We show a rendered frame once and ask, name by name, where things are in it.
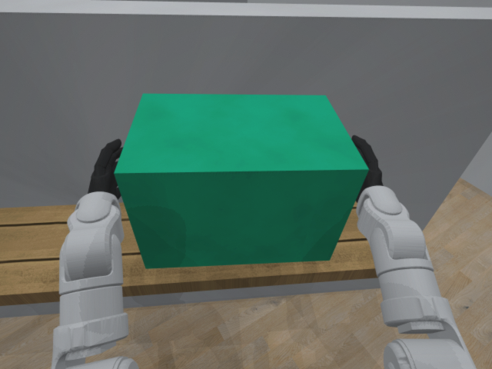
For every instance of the left robot forearm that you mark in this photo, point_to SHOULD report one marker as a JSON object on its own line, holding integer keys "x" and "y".
{"x": 92, "y": 317}

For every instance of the table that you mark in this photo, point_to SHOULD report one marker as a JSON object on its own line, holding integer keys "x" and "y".
{"x": 31, "y": 239}

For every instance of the right robot forearm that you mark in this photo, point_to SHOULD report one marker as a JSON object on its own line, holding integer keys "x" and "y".
{"x": 411, "y": 296}

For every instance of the robot right hand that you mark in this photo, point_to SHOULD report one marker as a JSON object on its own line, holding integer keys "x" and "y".
{"x": 374, "y": 175}

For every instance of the right robot upper arm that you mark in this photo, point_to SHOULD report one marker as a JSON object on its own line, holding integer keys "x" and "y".
{"x": 425, "y": 354}

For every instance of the carton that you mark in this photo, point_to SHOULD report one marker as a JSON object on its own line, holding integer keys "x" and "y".
{"x": 211, "y": 180}

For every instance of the robot left hand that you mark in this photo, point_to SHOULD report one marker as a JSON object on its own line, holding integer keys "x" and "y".
{"x": 103, "y": 178}

